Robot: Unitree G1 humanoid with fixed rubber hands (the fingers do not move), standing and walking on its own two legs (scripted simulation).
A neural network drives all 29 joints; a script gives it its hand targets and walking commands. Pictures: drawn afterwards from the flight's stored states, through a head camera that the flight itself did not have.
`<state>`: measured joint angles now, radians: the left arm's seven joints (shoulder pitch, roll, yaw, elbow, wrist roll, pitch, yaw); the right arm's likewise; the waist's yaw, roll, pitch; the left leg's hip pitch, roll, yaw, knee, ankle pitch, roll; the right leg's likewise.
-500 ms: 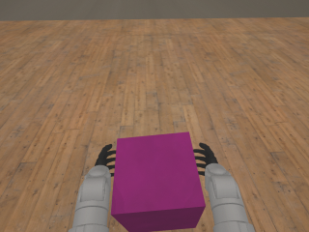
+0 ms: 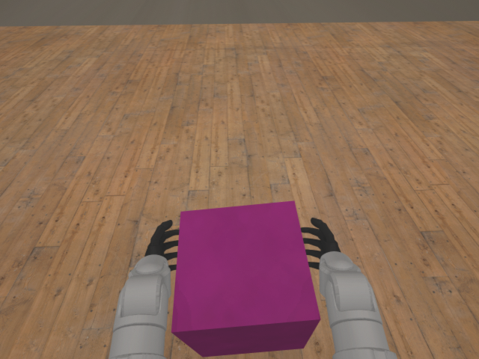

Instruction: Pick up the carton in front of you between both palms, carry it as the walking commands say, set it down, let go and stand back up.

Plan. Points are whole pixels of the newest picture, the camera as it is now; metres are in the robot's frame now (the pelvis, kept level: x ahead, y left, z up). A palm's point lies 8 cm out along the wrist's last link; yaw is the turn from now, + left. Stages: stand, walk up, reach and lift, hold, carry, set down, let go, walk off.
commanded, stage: carry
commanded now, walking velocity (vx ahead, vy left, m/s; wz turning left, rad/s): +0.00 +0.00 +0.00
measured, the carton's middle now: (245, 283) +0.29 -0.01 -0.05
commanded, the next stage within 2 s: hold in 0.16 s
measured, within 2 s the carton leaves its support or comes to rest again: neither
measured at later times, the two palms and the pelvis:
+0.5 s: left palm (127, 289) +0.24 +0.18 +0.05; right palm (303, 250) +0.30 -0.11 +0.04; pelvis +0.00 -0.02 +0.01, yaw +12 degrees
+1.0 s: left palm (164, 288) +0.29 +0.15 -0.05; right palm (306, 260) +0.35 -0.14 -0.07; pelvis -0.03 -0.08 -0.03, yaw +13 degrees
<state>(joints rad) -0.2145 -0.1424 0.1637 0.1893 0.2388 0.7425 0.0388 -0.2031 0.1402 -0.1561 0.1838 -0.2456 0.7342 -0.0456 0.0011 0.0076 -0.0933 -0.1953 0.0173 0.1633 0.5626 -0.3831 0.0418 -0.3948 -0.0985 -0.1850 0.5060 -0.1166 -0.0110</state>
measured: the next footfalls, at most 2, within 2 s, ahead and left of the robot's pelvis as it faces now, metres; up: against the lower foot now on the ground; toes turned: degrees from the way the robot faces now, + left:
none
